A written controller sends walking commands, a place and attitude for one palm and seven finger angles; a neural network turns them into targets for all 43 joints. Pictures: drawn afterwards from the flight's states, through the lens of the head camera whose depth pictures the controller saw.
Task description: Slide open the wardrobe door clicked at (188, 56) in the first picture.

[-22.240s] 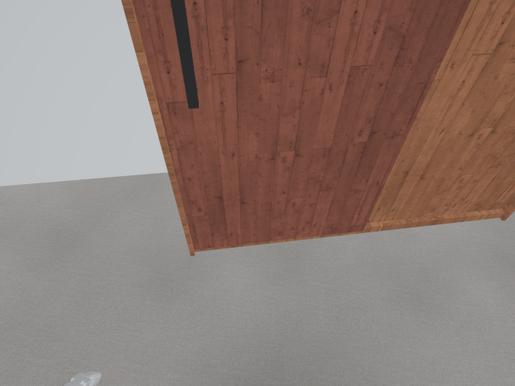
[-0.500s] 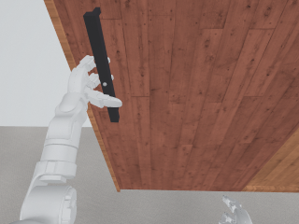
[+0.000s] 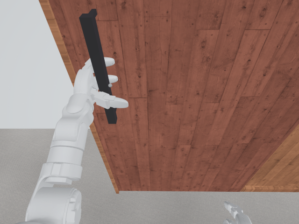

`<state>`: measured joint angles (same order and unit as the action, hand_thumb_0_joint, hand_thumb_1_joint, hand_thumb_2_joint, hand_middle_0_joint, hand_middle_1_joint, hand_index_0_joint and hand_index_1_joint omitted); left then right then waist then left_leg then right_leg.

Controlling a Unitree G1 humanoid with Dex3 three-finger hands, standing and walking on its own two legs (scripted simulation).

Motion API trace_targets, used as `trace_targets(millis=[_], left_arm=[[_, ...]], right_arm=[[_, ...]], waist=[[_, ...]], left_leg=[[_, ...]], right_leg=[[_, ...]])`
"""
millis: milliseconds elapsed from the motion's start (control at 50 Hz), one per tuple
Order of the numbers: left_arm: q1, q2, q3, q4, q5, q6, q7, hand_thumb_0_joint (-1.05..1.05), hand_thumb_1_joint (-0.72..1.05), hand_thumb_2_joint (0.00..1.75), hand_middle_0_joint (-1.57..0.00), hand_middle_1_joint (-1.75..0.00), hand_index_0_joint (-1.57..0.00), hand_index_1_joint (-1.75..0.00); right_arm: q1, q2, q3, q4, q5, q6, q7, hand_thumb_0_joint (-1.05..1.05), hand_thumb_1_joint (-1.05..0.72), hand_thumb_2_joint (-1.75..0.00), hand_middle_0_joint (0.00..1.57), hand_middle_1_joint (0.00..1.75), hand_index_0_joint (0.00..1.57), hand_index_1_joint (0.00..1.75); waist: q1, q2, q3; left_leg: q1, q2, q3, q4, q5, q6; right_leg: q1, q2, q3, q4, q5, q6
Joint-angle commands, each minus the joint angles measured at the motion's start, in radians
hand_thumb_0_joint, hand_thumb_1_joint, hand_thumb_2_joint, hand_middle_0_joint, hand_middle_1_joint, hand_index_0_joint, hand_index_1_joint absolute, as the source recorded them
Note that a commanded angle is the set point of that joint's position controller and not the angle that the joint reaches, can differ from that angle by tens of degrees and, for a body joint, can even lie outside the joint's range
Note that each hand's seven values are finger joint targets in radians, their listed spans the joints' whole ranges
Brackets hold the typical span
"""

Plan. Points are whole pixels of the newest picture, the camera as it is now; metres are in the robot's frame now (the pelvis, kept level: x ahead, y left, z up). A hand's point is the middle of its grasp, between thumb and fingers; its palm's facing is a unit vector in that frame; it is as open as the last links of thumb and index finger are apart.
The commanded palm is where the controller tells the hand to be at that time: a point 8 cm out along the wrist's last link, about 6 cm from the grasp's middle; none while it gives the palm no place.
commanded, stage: slide the fingers in behind the handle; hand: left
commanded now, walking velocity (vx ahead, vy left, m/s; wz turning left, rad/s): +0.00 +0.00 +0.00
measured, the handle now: (104, 75) +0.45 +0.15 +0.19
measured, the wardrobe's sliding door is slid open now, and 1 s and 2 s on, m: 0.00 0.00 0.00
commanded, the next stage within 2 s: grip the handle and tug to test in 0.68 s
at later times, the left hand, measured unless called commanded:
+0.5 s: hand (110, 85) +0.40 +0.13 +0.20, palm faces +0.06 -1.00 -0.01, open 14.0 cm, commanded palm +0.38 +0.16 +0.19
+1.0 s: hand (110, 85) +0.40 +0.13 +0.20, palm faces +0.07 -1.00 -0.01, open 13.0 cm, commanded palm +0.38 +0.16 +0.19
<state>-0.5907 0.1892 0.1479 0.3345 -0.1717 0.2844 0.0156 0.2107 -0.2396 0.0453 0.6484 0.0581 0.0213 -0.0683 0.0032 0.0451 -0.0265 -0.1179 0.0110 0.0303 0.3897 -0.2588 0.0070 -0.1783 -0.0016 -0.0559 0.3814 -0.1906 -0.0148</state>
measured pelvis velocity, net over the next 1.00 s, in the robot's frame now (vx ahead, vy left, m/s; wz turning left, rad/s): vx -0.02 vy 0.01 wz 0.03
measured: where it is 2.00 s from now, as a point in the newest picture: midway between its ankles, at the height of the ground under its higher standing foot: outside the picture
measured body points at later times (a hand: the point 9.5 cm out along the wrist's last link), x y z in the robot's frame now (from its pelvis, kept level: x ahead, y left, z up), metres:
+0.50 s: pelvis -0.01 +0.00 +0.00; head -0.02 -0.01 +0.45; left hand +0.39 +0.18 +0.20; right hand +0.15 -0.22 -0.11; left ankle -0.03 +0.11 -0.74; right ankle +0.01 -0.11 -0.74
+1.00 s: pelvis -0.02 +0.01 +0.00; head -0.02 -0.01 +0.45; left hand +0.39 +0.18 +0.20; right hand +0.14 -0.22 -0.11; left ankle -0.03 +0.11 -0.74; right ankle +0.01 -0.11 -0.74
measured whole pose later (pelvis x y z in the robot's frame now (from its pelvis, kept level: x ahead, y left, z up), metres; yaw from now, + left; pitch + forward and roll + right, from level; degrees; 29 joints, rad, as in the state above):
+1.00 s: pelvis -0.02 +0.01 +0.00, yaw +2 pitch -1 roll +0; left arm -0.72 0.17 0.09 0.52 -0.16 0.20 0.06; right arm 0.23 -0.23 0.05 0.69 0.05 -0.03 -0.07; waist 0.02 0.04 -0.01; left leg -0.15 -0.01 0.01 0.40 -0.24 0.01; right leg -0.20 -0.02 -0.08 0.39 -0.18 -0.01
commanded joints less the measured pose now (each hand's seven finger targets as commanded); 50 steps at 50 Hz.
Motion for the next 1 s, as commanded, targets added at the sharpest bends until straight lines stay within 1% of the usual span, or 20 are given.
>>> trace_targets(millis=[0,80,140,160,200,240,280,300,320,360,440,520,640,720,760,820,840,860,920,980], left_arm=[[-0.494,0.111,0.0,-0.24,0.0,-0.068,-0.004,0.0,-0.5,0.3,-0.3,-1.2,-0.3,-1.2],[-0.555,0.064,-0.05,-0.22,0.002,-0.069,0.003,0.0,-0.5,0.3,-0.3,-1.2,-0.3,-1.2],[-0.545,0.105,-0.013,-0.173,0.004,-0.07,0.007,0.0,-0.5,0.3,-0.3,-1.2,-0.3,-1.2],[-0.579,0.072,-0.047,-0.184,0.005,-0.074,0.005,0.0,-0.5,0.3,-0.3,-1.2,-0.3,-1.2],[-0.588,0.033,-0.071,-0.192,0.002,-0.081,0.006,0.0,-0.5,0.3,-0.3,-1.2,-0.3,-1.2],[-0.57,0.034,-0.074,-0.189,0.005,-0.088,0.007,0.0,-0.5,0.3,-0.3,-1.2,-0.3,-1.2],[-0.607,0.025,-0.087,-0.178,0.004,-0.09,0.006,0.0,-0.5,0.3,-0.3,-1.2,-0.3,-1.2],[-0.595,0.051,-0.061,-0.145,0.005,-0.089,0.008,0.0,-0.5,0.3,-0.3,-1.2,-0.3,-1.2],[-0.613,0.023,-0.088,-0.134,0.008,-0.088,0.007,0.0,-0.5,0.3,-0.3,-1.2,-0.3,-1.2],[-0.647,0.029,-0.089,-0.124,0.009,-0.095,0.01,0.0,-0.5,0.3,-0.3,-1.2,-0.3,-1.2],[-0.627,0.037,-0.074,-0.102,0.011,-0.103,0.013,0.0,-0.5,0.3,-0.3,-1.2,-0.3,-1.2],[-0.676,-0.012,-0.117,-0.097,0.013,-0.113,0.013,0.0,-0.5,0.3,-0.3,-1.2,-0.3,-1.2],[-0.678,0.019,-0.094,-0.067,0.016,-0.131,0.019,0.0,-0.5,0.3,-0.3,-1.2,-0.3,-1.2],[-0.694,0.005,-0.103,-0.07,0.011,-0.142,0.012,0.0,-0.5,0.3,-0.3,-1.2,-0.3,-1.2],[-0.694,0.033,-0.087,-0.05,0.011,-0.146,0.013,0.0,-0.5,0.3,-0.3,-1.2,-0.3,-1.2],[-0.707,0.026,-0.09,-0.05,0.011,-0.15,0.012,0.0,-0.36,0.36,-0.32,-1.22,-0.32,-1.22],[-0.686,0.027,-0.089,-0.053,0.013,-0.154,0.013,0.0,-0.31,0.38,-0.32,-1.23,-0.32,-1.23],[-0.711,0.016,-0.102,-0.079,0.011,-0.16,0.013,0.0,-0.27,0.4,-0.32,-1.23,-0.32,-1.23],[-0.702,-0.001,-0.11,-0.065,0.012,-0.16,0.013,0.0,-0.13,0.46,-0.34,-1.25,-0.34,-1.25],[-0.685,0.037,-0.082,-0.068,0.013,-0.162,0.012,0.0,0.01,0.52,-0.35,-1.27,-0.35,-1.27]], right_arm=[[-0.125,-0.101,-0.034,-0.149,0.003,-0.057,-0.012,0.0,-0.9,-0.9,0.2,0.3,0.2,0.3],[-0.121,-0.099,-0.033,-0.142,0.003,-0.06,-0.014,0.0,-0.9,-0.9,0.2,0.3,0.2,0.3],[-0.116,-0.106,-0.035,-0.133,0.0,-0.058,-0.017,0.0,-0.9,-0.9,0.2,0.3,0.2,0.3],[-0.118,-0.101,-0.032,-0.133,0.001,-0.06,-0.018,0.0,-0.9,-0.9,0.2,0.3,0.2,0.3],[-0.113,-0.094,-0.033,-0.131,0.0,-0.068,-0.014,0.0,-0.9,-0.9,0.2,0.3,0.2,0.3],[-0.116,-0.096,-0.036,-0.134,0.001,-0.067,-0.013,0.0,-0.9,-0.9,0.2,0.3,0.2,0.3],[-0.113,-0.095,-0.032,-0.127,0.0,-0.068,-0.014,0.0,-0.9,-0.9,0.2,0.3,0.2,0.3],[-0.109,-0.097,-0.034,-0.12,0.0,-0.067,-0.016,0.0,-0.9,-0.9,0.2,0.3,0.2,0.3],[-0.111,-0.096,-0.029,-0.12,0.0,-0.067,-0.017,0.0,-0.9,-0.9,0.2,0.3,0.2,0.3],[-0.108,-0.098,-0.029,-0.116,0.0,-0.069,-0.019,0.0,-0.9,-0.9,0.2,0.3,0.2,0.3],[-0.104,-0.099,-0.033,-0.114,-0.002,-0.073,-0.018,0.0,-0.9,-0.9,0.2,0.3,0.2,0.3],[-0.099,-0.09,-0.029,-0.103,0.0,-0.08,-0.016,0.0,-0.9,-0.9,0.2,0.3,0.2,0.3],[-0.093,-0.097,-0.034,-0.102,-0.002,-0.086,-0.017,0.0,-0.9,-0.9,0.2,0.3,0.2,0.3],[-0.093,-0.092,-0.03,-0.098,-0.002,-0.092,-0.015,0.0,-0.9,-0.9,0.2,0.3,0.2,0.3],[-0.087,-0.097,-0.03,-0.093,-0.002,-0.089,-0.016,0.0,-0.9,-0.9,0.2,0.3,0.2,0.3],[-0.088,-0.094,-0.03,-0.091,-0.001,-0.095,-0.015,0.0,-0.9,-0.9,0.2,0.3,0.2,0.3],[-0.089,-0.098,-0.033,-0.099,-0.001,-0.095,-0.015,0.0,-0.9,-0.9,0.2,0.3,0.2,0.3],[-0.094,-0.094,-0.031,-0.1,0.001,-0.097,-0.013,0.0,-0.9,-0.9,0.2,0.3,0.2,0.3],[-0.09,-0.092,-0.032,-0.095,0.001,-0.102,-0.012,0.0,-0.9,-0.9,0.2,0.3,0.2,0.3],[-0.091,-0.097,-0.033,-0.098,-0.001,-0.099,-0.013,0.0,-0.9,-0.9,0.2,0.3,0.2,0.3]], waist=[[-0.007,-0.067,-0.275],[-0.025,-0.055,-0.262],[-0.015,-0.058,-0.263],[-0.028,-0.058,-0.265],[-0.027,-0.051,-0.277],[-0.022,-0.038,-0.29],[-0.033,-0.058,-0.278],[-0.03,-0.085,-0.263],[-0.035,-0.076,-0.245],[-0.04,-0.06,-0.238],[-0.027,-0.06,-0.271],[-0.044,-0.051,-0.254],[-0.033,-0.056,-0.275],[-0.038,-0.057,-0.27],[-0.038,-0.06,-0.257],[-0.04,-0.066,-0.249],[-0.03,-0.057,-0.264],[-0.038,-0.034,-0.266],[-0.039,-0.055,-0.258],[-0.029,-0.057,-0.276]], left_leg=[[0.042,-0.01,-0.015,-0.019,0.302,0.023],[0.053,-0.009,-0.027,-0.019,0.279,0.02],[0.047,-0.01,-0.027,-0.023,0.261,0.021],[0.05,-0.012,-0.027,-0.02,0.262,0.023],[0.063,-0.011,-0.033,-0.014,0.284,0.018],[0.079,-0.01,-0.034,-0.012,0.308,0.015],[0.067,-0.009,-0.035,-0.015,0.286,0.017],[0.052,-0.009,-0.037,-0.016,0.262,0.019],[0.044,-0.009,-0.038,-0.022,0.246,0.018],[0.047,-0.009,-0.045,-0.027,0.235,0.016],[0.06,-0.011,-0.047,-0.023,0.254,0.015],[0.057,-0.01,-0.049,-0.021,0.239,0.013],[0.061,-0.01,-0.053,-0.025,0.237,0.012],[0.05,-0.011,-0.052,-0.024,0.225,0.013],[0.04,-0.009,-0.054,-0.03,0.219,0.012],[0.034,-0.01,-0.052,-0.03,0.196,0.014],[0.043,-0.01,-0.054,-0.032,0.21,0.012],[0.05,-0.009,-0.053,-0.034,0.205,0.01],[0.043,-0.009,-0.053,-0.031,0.203,0.011],[0.044,-0.009,-0.048,-0.03,0.224,0.013]], right_leg=[[0.129,0.009,0.011,-0.02,0.279,-0.013],[0.094,0.011,0.007,-0.023,0.239,-0.014],[0.098,0.009,0.008,-0.029,0.216,-0.014],[0.092,0.008,0.011,-0.03,0.22,-0.013],[0.087,0.01,0.004,-0.02,0.239,-0.016],[0.093,0.01,0.003,-0.015,0.252,-0.017],[0.083,0.009,0.005,-0.021,0.24,-0.015],[0.078,0.011,0.004,-0.025,0.215,-0.014],[0.066,0.01,0.003,-0.026,0.198,-0.014],[0.056,0.008,0.001,-0.03,0.173,-0.014],[0.07,0.009,0.001,-0.024,0.183,-0.017],[0.046,0.01,-0.001,-0.024,0.173,-0.019],[0.056,0.009,-0.001,-0.023,0.16,-0.018],[0.052,0.01,0.003,-0.025,0.159,-0.019],[0.055,0.008,0.002,-0.029,0.149,-0.019],[0.046,0.009,0.003,-0.033,0.134,-0.018],[0.059,0.009,0.002,-0.029,0.138,-0.019],[0.05,0.008,0.004,-0.031,0.136,-0.02],[0.045,0.011,0.002,-0.028,0.139,-0.019],[0.067,0.008,0.005,-0.028,0.159,-0.02]])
